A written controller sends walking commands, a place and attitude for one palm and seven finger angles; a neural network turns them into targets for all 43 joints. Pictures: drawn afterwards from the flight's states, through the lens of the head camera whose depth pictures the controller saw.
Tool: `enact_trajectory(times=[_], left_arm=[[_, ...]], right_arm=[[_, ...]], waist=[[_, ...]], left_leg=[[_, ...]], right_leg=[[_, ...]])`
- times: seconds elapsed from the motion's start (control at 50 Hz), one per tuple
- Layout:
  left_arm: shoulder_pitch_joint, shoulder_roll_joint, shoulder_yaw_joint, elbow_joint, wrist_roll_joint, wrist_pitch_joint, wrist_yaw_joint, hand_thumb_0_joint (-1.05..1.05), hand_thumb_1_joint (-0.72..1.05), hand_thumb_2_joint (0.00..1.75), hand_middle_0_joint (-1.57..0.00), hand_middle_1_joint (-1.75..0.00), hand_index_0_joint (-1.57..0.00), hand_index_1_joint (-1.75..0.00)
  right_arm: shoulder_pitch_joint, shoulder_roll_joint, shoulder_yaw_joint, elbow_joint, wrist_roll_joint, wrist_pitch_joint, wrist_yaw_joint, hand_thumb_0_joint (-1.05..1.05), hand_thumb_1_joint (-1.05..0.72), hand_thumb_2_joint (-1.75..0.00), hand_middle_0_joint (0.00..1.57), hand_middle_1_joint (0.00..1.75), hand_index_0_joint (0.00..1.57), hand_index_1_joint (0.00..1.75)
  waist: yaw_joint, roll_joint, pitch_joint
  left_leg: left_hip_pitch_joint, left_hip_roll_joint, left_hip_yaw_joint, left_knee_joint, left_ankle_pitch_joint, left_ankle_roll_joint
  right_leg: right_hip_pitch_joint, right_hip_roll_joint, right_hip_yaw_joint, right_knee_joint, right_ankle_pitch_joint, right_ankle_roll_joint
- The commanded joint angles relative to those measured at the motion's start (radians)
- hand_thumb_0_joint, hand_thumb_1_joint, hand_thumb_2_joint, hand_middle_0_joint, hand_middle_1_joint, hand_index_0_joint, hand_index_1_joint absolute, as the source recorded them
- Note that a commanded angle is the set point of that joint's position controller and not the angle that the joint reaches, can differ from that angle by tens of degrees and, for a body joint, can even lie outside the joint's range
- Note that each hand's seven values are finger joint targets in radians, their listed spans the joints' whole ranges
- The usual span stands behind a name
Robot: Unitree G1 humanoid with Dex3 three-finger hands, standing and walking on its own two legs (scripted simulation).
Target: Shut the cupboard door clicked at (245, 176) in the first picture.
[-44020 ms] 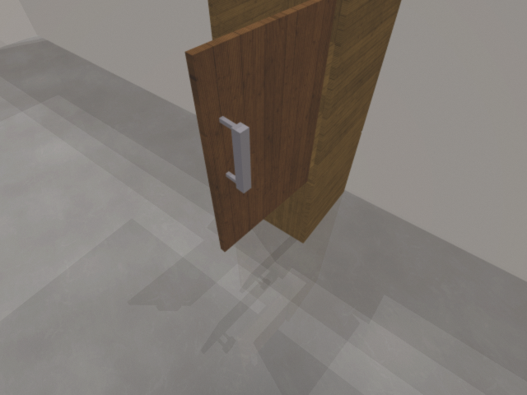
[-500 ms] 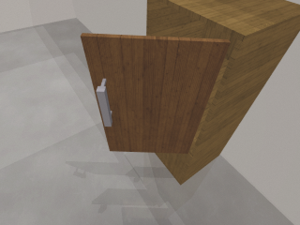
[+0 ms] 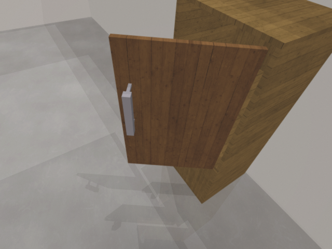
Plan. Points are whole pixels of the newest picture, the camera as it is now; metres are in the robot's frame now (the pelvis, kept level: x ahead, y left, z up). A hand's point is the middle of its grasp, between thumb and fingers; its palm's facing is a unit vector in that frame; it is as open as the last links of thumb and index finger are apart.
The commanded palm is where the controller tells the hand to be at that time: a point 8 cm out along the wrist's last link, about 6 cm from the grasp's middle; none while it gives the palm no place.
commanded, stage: look again from close up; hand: left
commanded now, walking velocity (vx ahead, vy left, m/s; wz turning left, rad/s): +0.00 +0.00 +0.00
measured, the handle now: (130, 110) +0.50 +0.15 +0.03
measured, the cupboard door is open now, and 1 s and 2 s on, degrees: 54 54 54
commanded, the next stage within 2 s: shuffle to correct the standing spot in 0.52 s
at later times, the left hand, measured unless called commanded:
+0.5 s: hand out of the picture -0.01 +0.16 -0.18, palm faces +0.00 -0.99 -0.16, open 7.4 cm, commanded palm none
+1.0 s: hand out of the picture +0.00 +0.13 -0.18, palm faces +0.00 -0.99 -0.16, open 7.4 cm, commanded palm none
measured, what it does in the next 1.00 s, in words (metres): stands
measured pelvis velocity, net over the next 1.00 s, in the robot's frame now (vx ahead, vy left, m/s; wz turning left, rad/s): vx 0.04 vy -0.03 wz -0.03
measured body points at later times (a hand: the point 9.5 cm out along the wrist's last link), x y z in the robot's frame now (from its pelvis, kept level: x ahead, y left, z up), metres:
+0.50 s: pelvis +0.01 +0.00 +0.00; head +0.02 +0.02 +0.45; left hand +0.00 +0.21 -0.17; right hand +0.02 -0.23 -0.15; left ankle +0.05 +0.07 -0.74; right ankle -0.02 -0.14 -0.74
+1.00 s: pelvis +0.04 -0.03 +0.00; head +0.05 -0.02 +0.45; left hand +0.00 +0.19 -0.16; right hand +0.01 -0.24 -0.16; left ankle +0.05 +0.07 -0.74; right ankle -0.02 -0.14 -0.74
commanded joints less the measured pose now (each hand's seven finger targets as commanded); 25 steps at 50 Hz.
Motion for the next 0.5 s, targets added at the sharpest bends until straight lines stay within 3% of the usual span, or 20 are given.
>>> enact_trajectory(times=[0.0,0.08,0.2,0.36,0.48], left_arm=[[0.068,0.084,0.014,-0.02,-0.005,-0.025,0.004,0.0,0.9,0.9,-0.2,-0.3,-0.2,-0.3],[0.064,0.082,0.012,-0.012,-0.005,-0.026,0.005,0.0,0.9,0.9,-0.2,-0.3,-0.2,-0.3],[0.065,0.078,0.012,-0.005,-0.007,-0.027,0.007,0.0,0.9,0.9,-0.2,-0.3,-0.2,-0.3],[0.056,0.074,0.011,-0.005,-0.007,-0.023,0.007,0.0,0.9,0.9,-0.2,-0.3,-0.2,-0.3],[0.053,0.071,0.012,-0.006,-0.009,-0.026,0.008,0.0,0.9,0.9,-0.2,-0.3,-0.2,-0.3]], right_arm=[[0.032,-0.129,-0.019,-0.029,0.006,-0.021,-0.009,0.0,-0.9,-0.9,0.2,0.3,0.2,0.3],[0.027,-0.125,-0.018,-0.017,0.007,-0.018,-0.009,0.0,-0.9,-0.9,0.2,0.3,0.2,0.3],[0.022,-0.117,-0.013,-0.003,0.007,-0.021,-0.011,0.0,-0.9,-0.9,0.2,0.3,0.2,0.3],[0.027,-0.109,-0.012,0.009,0.007,-0.017,-0.011,0.0,-0.9,-0.9,0.2,0.3,0.2,0.3],[0.029,-0.105,-0.011,0.017,0.007,-0.02,-0.011,0.0,-0.9,-0.9,0.2,0.3,0.2,0.3]], waist=[[-0.011,0.029,0.04],[-0.014,0.029,0.067],[-0.011,0.028,0.041],[-0.008,0.028,0.068],[-0.008,0.02,0.04]], left_leg=[[0.033,0.149,-0.174,-0.141,-0.099,-0.023],[0.026,0.143,-0.164,-0.135,-0.093,-0.027],[0.048,0.143,-0.156,-0.123,-0.033,-0.029],[0.028,0.146,-0.161,-0.139,-0.062,-0.031],[0.056,0.146,-0.144,-0.12,0.006,-0.032]], right_leg=[[-0.07,-0.056,0.074,-0.087,0.029,-0.059],[-0.079,-0.056,0.08,-0.1,0.021,-0.057],[-0.062,-0.063,0.079,-0.1,0.048,-0.055],[-0.058,-0.059,0.074,-0.106,0.038,-0.053],[-0.045,-0.066,0.08,-0.106,0.075,-0.053]])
